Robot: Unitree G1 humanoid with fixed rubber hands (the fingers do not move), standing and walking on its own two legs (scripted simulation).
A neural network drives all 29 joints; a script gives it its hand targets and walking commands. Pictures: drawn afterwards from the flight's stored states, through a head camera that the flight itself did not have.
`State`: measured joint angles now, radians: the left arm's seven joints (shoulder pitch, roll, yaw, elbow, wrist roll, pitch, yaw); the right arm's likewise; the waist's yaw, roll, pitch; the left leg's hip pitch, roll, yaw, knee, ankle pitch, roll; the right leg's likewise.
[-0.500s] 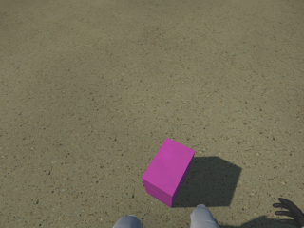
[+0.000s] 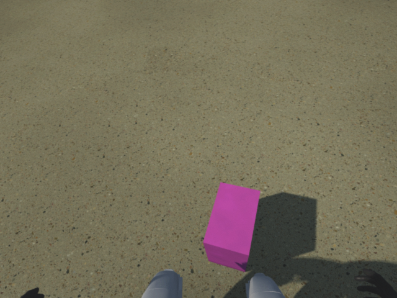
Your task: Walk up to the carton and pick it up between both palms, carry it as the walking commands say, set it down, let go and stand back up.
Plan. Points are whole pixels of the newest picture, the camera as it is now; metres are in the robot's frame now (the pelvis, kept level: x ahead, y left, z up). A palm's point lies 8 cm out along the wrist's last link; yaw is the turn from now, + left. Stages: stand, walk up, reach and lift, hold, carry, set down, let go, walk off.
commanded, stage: walk up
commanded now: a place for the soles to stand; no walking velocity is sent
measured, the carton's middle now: (232, 227) +0.45 -0.06 -0.59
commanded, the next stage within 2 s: none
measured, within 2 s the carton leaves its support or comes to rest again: neither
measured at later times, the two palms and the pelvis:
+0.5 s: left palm (41, 275) +0.18 +0.38 -0.08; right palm out of the picture +0.04 -0.29 -0.06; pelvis +0.01 +0.07 +0.00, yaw -12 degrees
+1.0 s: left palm (78, 242) +0.24 +0.31 -0.06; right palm out of the picture +0.03 -0.31 -0.07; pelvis +0.03 +0.04 +0.02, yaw -15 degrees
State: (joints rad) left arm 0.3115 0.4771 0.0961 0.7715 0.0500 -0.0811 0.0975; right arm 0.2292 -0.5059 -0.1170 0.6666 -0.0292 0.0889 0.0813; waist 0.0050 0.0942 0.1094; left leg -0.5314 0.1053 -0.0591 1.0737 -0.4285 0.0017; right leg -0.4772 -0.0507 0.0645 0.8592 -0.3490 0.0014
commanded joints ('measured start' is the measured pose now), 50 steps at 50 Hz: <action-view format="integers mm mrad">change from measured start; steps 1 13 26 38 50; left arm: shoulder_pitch -72 -20 -169 -235 -281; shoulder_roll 256 169 166 135 134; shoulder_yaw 58 41 33 0 -19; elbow -89 -31 -39 22 95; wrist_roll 10 -26 -25 -31 -38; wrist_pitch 26 45 71 61 64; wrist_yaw -41 -101 -98 -109 -105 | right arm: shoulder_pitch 112 -50 31 31 -57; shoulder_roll -127 -252 -284 -173 -136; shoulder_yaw -42 -29 -10 38 59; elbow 6 5 77 160 220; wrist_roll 21 2 -11 11 23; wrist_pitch -51 -128 -171 -163 -153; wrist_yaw -38 -84 -116 -109 -107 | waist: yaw -27 -11 -37 -28 -22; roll -343 197 82 -82 -167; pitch -93 -46 -36 -131 -133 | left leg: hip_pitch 263 149 239 252 311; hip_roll -111 209 340 64 -2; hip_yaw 194 -122 -392 -11 79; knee -316 -569 -670 -534 -520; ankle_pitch -50 56 57 115 170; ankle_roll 1 210 238 63 39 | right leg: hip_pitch -126 -72 -163 80 141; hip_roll -37 32 49 -9 -59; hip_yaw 111 -78 55 77 134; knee -210 143 168 -187 -333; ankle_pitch -156 -170 -204 192 266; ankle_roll -164 -24 -32 -84 -104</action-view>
